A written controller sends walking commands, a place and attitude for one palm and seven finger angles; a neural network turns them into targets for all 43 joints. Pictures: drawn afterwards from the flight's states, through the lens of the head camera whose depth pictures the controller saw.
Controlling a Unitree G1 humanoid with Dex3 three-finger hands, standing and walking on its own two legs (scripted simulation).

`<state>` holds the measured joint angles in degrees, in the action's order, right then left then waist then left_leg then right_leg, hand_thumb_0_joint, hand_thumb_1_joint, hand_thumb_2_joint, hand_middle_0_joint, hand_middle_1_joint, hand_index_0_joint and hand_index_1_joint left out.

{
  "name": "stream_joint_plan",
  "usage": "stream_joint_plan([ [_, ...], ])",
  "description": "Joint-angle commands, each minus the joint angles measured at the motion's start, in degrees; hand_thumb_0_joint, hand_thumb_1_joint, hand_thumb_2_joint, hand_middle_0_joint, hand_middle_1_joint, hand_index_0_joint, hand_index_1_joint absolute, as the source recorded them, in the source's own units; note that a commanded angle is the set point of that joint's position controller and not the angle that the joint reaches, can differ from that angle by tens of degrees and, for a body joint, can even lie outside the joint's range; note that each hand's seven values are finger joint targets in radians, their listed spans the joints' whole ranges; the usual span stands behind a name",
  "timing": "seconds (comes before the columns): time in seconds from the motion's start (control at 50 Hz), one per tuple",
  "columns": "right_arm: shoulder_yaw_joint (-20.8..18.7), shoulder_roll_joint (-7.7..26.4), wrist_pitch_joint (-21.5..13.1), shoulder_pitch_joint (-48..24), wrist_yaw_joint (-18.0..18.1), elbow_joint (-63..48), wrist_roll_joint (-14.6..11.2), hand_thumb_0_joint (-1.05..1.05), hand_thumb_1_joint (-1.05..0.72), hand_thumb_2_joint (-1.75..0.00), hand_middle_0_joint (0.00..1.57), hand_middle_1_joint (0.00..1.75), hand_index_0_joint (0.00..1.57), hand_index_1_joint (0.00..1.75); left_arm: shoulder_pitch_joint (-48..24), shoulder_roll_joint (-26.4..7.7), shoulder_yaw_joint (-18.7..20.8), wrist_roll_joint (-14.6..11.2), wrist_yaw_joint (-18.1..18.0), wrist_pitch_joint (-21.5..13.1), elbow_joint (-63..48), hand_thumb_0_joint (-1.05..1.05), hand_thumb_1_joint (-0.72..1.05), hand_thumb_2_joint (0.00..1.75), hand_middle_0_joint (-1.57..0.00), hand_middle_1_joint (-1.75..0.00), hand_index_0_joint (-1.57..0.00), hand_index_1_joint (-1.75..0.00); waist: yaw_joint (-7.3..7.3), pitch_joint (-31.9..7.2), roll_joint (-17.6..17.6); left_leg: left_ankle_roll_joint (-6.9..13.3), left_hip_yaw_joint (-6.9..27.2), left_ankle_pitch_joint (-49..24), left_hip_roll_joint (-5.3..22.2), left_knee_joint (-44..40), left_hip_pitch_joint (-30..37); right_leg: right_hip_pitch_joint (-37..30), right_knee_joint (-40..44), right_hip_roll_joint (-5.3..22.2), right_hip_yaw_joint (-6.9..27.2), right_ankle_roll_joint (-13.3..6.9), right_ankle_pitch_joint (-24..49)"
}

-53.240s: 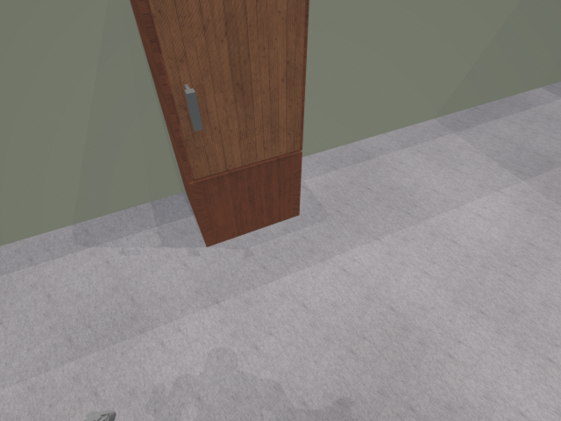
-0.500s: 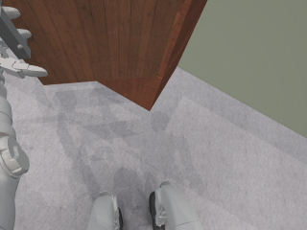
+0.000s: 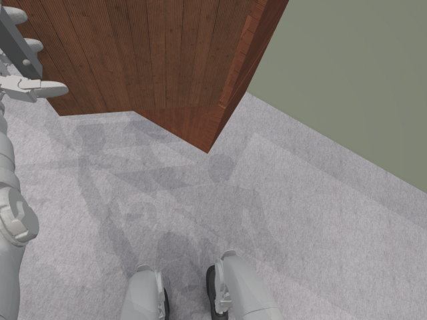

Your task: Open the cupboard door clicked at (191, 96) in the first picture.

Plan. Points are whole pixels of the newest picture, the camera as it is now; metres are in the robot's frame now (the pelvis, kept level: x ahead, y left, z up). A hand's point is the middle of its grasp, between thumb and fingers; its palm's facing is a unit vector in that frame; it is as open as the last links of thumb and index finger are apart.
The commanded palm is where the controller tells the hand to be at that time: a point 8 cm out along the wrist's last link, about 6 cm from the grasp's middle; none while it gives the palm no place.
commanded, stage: close the thumb around the handle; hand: left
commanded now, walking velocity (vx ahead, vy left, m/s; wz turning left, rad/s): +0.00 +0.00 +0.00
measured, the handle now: (15, 35) +0.59 +0.27 +0.06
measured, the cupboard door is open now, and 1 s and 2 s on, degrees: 39 48 80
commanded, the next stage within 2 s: pull the door open along its arc in 0.50 s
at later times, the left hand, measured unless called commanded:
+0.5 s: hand (27, 64) +0.53 +0.24 +0.06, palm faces +0.06 -1.00 +0.00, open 6.2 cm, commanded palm +0.52 +0.27 +0.06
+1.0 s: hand (34, 97) +0.47 +0.23 +0.06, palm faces +0.03 -1.00 -0.02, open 6.4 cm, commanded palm +0.42 +0.27 +0.06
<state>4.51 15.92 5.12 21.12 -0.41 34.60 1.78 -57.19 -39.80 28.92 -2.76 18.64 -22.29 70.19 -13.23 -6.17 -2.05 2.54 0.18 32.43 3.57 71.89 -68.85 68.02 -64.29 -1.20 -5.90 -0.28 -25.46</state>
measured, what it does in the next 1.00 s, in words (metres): stands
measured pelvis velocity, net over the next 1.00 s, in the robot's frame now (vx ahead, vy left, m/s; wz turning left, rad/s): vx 0.01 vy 0.00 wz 0.00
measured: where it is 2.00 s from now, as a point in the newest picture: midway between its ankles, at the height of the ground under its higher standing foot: (190, 316)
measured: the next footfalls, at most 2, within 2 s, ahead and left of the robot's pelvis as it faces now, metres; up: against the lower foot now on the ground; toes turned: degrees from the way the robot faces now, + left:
none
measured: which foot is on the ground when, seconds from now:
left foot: down 0.00-1.00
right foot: down 0.00-1.00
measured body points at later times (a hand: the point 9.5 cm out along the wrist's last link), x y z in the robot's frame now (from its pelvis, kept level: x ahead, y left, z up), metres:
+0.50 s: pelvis +0.00 +0.00 +0.00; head +0.17 +0.04 +0.42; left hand +0.52 +0.30 +0.06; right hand +0.00 -0.26 -0.10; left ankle +0.00 +0.09 -0.63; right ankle +0.04 -0.13 -0.63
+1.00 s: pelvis +0.01 +0.00 +0.02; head +0.15 +0.03 +0.45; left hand +0.47 +0.28 +0.06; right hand +0.03 -0.26 -0.09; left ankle +0.00 +0.09 -0.63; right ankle +0.04 -0.13 -0.63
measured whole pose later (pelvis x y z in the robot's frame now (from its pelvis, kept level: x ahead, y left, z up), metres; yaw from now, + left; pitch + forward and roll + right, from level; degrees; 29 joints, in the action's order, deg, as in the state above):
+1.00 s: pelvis +0.01 +0.00 +0.02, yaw +0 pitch +25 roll -4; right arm 2.5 15.1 5.8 21.6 -1.1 32.6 -0.1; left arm -36.3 -27.9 25.7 -9.1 18.3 -23.3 52.4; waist -9.1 -7.8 -1.8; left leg 2.6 -2.1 31.6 3.3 66.0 -59.7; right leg 60.4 -60.1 -1.3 -3.5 0.0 -24.9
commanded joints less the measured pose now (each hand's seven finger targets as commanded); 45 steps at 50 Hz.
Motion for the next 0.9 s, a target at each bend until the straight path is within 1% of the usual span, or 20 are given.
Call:
stream_joint_plan([
  [0.0, -4.5, 11.5, 0.0, 12.6, 0.5, -1.2, 0.1, 0.0, -0.9, -0.9, 0.2, 0.3, 0.2, 0.3, -21.8, -15.4, 1.3, -1.9, 0.1, -4.0, -14.8, 0.0, 0.12, 0.56, -0.34, -1.27, -0.34, -1.27, 0.66, -34.4, -14.2, -1.7, 5.5, -34.1, -0.7, -8.0, 29.1, -14.2, 4.9, -1.9, 2.6, -1.0, 18.5],
  [0.06, -4.5, 11.7, 0.1, 12.8, 0.6, -0.9, -0.1, 0.0, -0.9, -0.9, 0.2, 0.3, 0.2, 0.3, -21.3, -15.9, 2.0, -2.4, 0.2, -3.8, -13.8, 0.0, 0.28, 0.64, -0.36, -1.28, -0.36, -1.28, 0.27, -32.9, -11.4, -1.5, 5.5, -33.1, -0.6, -8.0, 27.6, -14.6, 5.2, -2.0, 2.6, -0.8, 18.5],
  [0.08, -4.6, 11.4, 0.1, 12.5, 0.5, -1.1, -0.1, 0.0, -0.9, -0.9, 0.2, 0.3, 0.2, 0.3, -21.3, -14.3, 0.8, -2.4, 0.3, -3.8, -14.6, 0.0, 0.34, 0.66, -0.36, -1.29, -0.36, -1.29, 0.56, -33.0, -13.5, -1.7, 5.4, -33.1, -0.7, -8.3, 28.4, -14.1, 5.2, -2.0, 2.6, -0.9, 18.0],
  [0.1, -4.6, 11.4, 0.0, 12.4, 0.4, -0.9, -0.1, 0.0, -0.9, -0.9, 0.2, 0.3, 0.2, 0.3, -21.4, -12.6, -0.4, -2.5, 0.4, -3.7, -14.5, 0.0, 0.4, 0.68, -0.36, -1.3, -0.36, -1.3, 0.08, -32.4, -13.1, -1.7, 5.5, -32.6, -0.7, -8.4, 28.7, -13.2, 5.5, -2.0, 2.5, -0.9, 17.3],
  [0.18, -4.8, 11.4, 0.0, 12.7, 0.5, -0.5, 0.0, 0.0, -0.9, -0.9, 0.2, 0.3, 0.2, 0.3, -21.8, -14.0, 1.1, -2.6, -0.1, -4.2, -15.1, 0.0, 0.62, 0.78, -0.38, -1.32, -0.38, -1.32, 0.42, -32.8, -12.3, -1.8, 5.6, -33.1, -0.7, -8.4, 29.1, -13.7, 5.5, -2.1, 2.5, -0.9, 17.6],
  [0.22, -4.6, 11.4, 0.0, 12.4, 0.5, -0.7, -0.1, 0.0, -0.9, -0.9, 0.2, 0.3, 0.2, 0.3, -20.0, -14.3, 1.3, -2.4, -0.4, -4.0, -13.0, 0.0, 0.73, 0.83, -0.39, -1.33, -0.39, -1.33, 0.57, -30.3, -10.5, -1.6, 5.3, -30.9, -0.8, -8.8, 26.7, -14.6, 5.9, -2.1, 2.6, -0.9, 16.9],
  [0.28, -4.6, 11.3, -0.2, 12.3, 0.5, -0.4, 0.1, 0.0, -0.9, -0.9, 0.2, 0.3, 0.2, 0.3, -22.2, -12.8, -0.3, -2.0, -0.7, -4.7, -13.8, 0.0, 0.9, 0.9, -0.4, -1.35, -0.4, -1.35, 0.15, -30.5, -13.1, -1.9, 5.7, -31.3, -0.7, -8.9, 28.9, -12.0, 5.6, -2.0, 2.3, -1.0, 15.6],
  [0.34, -4.7, 11.4, -0.2, 12.6, 0.5, -0.6, 0.2, 0.0, -0.9, -0.9, 0.2, 0.3, 0.2, 0.3, -22.0, -13.6, 0.5, -2.1, -0.9, -5.4, -14.7, 0.0, 0.9, 0.9, -0.4, -1.35, -0.4, -1.35, 0.5, -32.3, -13.3, -2.1, 6.2, -34.1, -0.6, -8.7, 30.6, -12.3, 5.2, -2.1, 2.2, -1.2, 16.7],
  [0.38, -4.7, 11.4, -0.1, 12.3, 0.5, -0.5, 0.1, 0.0, -0.9, -0.9, 0.2, 0.3, 0.2, 0.3, -21.3, -12.5, 0.0, -2.1, -0.7, -4.9, -12.4, 0.0, 0.9, 0.9, -0.4, -1.35, -0.4, -1.35, -0.07, -30.5, -11.3, -2.0, 5.9, -32.4, -0.6, -8.6, 28.7, -12.3, 5.6, -2.1, 2.2, -1.0, 16.3],
  [0.4, -4.6, 11.6, -0.1, 12.1, 0.7, -0.5, 0.1, 0.0, -0.9, -0.9, 0.2, 0.3, 0.2, 0.3, -21.7, -14.1, 1.0, -2.2, -0.8, -4.9, -12.3, 0.0, 0.9, 0.9, -0.4, -1.35, -0.4, -1.35, 0.06, -29.9, -10.9, -1.8, 5.6, -30.8, -0.7, -8.7, 27.4, -13.1, 5.7, -2.0, 2.4, -0.9, 15.9],
  [0.44, -4.5, 11.6, -0.2, 12.2, 0.7, -0.9, 0.2, 0.0, -0.9, -0.9, 0.2, 0.3, 0.2, 0.3, -22.4, -15.3, 1.4, -1.6, -1.1, -5.2, -13.4, 0.0, 0.9, 0.9, -0.4, -1.35, -0.4, -1.35, 0.47, -30.9, -12.0, -1.7, 5.6, -30.8, -0.9, -8.5, 27.2, -13.3, 5.1, -2.0, 2.6, -1.2, 16.1],
  [0.5, -4.4, 11.3, -0.1, 12.2, 0.6, -0.8, 0.2, 0.0, -0.9, -0.9, 0.2, 0.3, 0.2, 0.3, -21.7, -13.8, 0.3, -1.1, -1.3, -4.7, -12.1, 0.0, 0.9, 0.9, -0.4, -1.35, -0.4, -1.35, 0.09, -30.3, -11.5, -1.7, 5.4, -31.2, -0.8, -8.3, 26.9, -13.1, 5.3, -2.0, 2.6, -0.9, 16.5],
  [0.52, -4.5, 11.4, -0.1, 12.3, 0.7, -0.8, 0.2, 0.0, -0.9, -0.9, 0.2, 0.3, 0.2, 0.3, -22.1, -14.9, 1.1, -1.1, -1.4, -4.7, -12.9, 0.0, 0.9, 0.9, -0.4, -1.35, -0.4, -1.35, 0.31, -30.7, -11.3, -1.6, 5.4, -30.9, -0.8, -8.4, 26.7, -13.9, 5.2, -1.9, 2.6, -0.9, 16.6],
  [0.58, -4.5, 11.3, -0.1, 12.3, 0.6, -0.8, 0.2, 0.0, -0.9, -0.9, 0.2, 0.3, 0.2, 0.3, -22.6, -13.9, 0.2, -1.2, -1.1, -4.9, -13.5, 0.0, 0.9, 0.9, -0.4, -1.35, -0.4, -1.35, 0.26, -31.9, -13.0, -1.9, 5.7, -32.4, -0.8, -8.3, 28.5, -13.0, 5.1, -2.0, 2.5, -1.0, 16.9],
  [0.6, -4.6, 11.6, -0.1, 12.4, 0.6, -0.9, 0.2, 0.0, -0.9, -0.9, 0.2, 0.3, 0.2, 0.3, -21.7, -15.3, 1.2, -1.0, -1.1, -4.9, -13.4, 0.0, 0.9, 0.9, -0.4, -1.35, -0.4, -1.35, 0.82, -32.0, -12.7, -2.0, 5.7, -31.8, -0.8, -8.3, 28.3, -13.1, 5.1, -1.9, 2.5, -1.0, 16.2],
  [0.68, -4.7, 11.3, 0.1, 11.7, 0.3, -1.9, -0.1, 0.0, -0.9, -0.9, 0.2, 0.3, 0.2, 0.3, -15.7, -13.8, 1.1, -1.8, -0.6, -4.8, -15.1, 0.0, 0.9, 0.9, -0.4, -1.35, -0.4, -1.35, 2.56, -33.2, -13.1, -2.1, 5.2, -33.4, -0.8, -9.2, 29.7, -14.7, 5.3, -2.0, 2.5, -1.0, 17.2],
  [0.72, -4.9, 11.1, 0.2, 11.3, 0.2, -2.6, -0.3, 0.0, -0.9, -0.9, 0.2, 0.3, 0.2, 0.3, -11.7, -12.3, 0.8, -2.5, -0.4, -4.4, -15.9, 0.0, 0.9, 0.9, -0.4, -1.35, -0.4, -1.35, 3.01, -32.3, -9.6, -1.7, 4.7, -32.4, -0.9, -9.8, 28.3, -17.1, 5.8, -2.1, 2.6, -0.8, 18.0],
  [0.8, -5.4, 10.6, 0.2, 10.2, 0.0, -4.1, -1.0, 0.0, -0.9, -0.9, 0.2, 0.3, 0.2, 0.3, -3.2, -10.2, 1.0, -4.3, 0.1, -4.2, -20.8, 0.0, 0.9, 0.9, -0.4, -1.35, -0.4, -1.35, 5.17, -33.3, -8.4, -1.4, 3.3, -32.6, -1.4, -11.0, 27.5, -22.2, 6.7, -2.1, 3.1, -0.8, 20.8],
  [0.84, -5.6, 10.3, 0.1, 9.5, 0.0, -4.8, -1.4, 0.0, -0.9, -0.9, 0.2, 0.3, 0.2, 0.3, 2.0, -7.9, 0.5, -5.5, 0.3, -3.9, -21.6, 0.0, 0.9, 0.9, -0.4, -1.35, -0.4, -1.35, 5.62, -30.8, -5.6, -1.0, 2.6, -31.3, -1.7, -11.9, 25.7, -24.1, 7.3, -2.1, 3.2, -0.9, 21.5],
  [0.88, -5.9, 10.0, -0.1, 8.4, -0.1, -5.6, -1.8, 0.0, -0.9, -0.9, 0.2, 0.3, 0.2, 0.3, 6.5, -5.7, -0.2, -6.3, 0.2, -3.6, -24.0, 0.0, 0.9, 0.9, -0.4, -1.35, -0.4, -1.35, 6.69, -29.9, -5.9, -1.2, 2.0, -30.4, -1.9, -12.9, 25.4, -25.0, 7.7, -1.9, 3.1, -0.7, 21.1],
])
